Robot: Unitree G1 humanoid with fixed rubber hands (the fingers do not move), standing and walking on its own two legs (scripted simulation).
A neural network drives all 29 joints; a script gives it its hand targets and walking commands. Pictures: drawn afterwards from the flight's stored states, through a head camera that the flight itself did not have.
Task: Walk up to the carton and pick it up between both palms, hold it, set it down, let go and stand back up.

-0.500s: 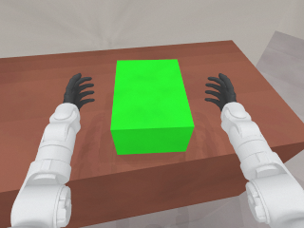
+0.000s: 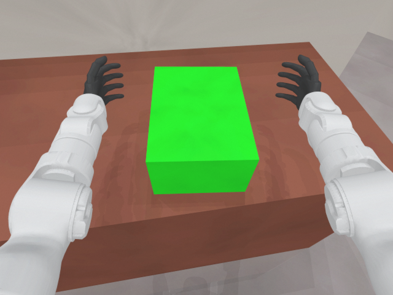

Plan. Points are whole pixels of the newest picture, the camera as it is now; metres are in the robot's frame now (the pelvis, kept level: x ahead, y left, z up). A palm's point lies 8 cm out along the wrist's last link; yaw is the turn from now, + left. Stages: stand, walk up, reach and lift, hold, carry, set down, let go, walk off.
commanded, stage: reach and lift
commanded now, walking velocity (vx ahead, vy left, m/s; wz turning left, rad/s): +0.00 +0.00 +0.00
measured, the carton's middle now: (197, 126) +0.52 +0.06 +0.01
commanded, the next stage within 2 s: none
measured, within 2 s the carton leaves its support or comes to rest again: neither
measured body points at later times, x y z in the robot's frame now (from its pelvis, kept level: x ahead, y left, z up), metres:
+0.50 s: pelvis -0.01 +0.00 -0.01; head +0.10 +0.03 +0.43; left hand +0.46 +0.26 +0.06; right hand +0.50 -0.14 +0.08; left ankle +0.04 +0.12 -0.73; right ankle -0.04 -0.09 -0.73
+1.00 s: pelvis +0.00 +0.01 -0.01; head +0.13 +0.02 +0.42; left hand +0.48 +0.22 +0.05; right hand +0.51 -0.13 +0.06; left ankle +0.04 +0.12 -0.73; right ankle -0.04 -0.09 -0.73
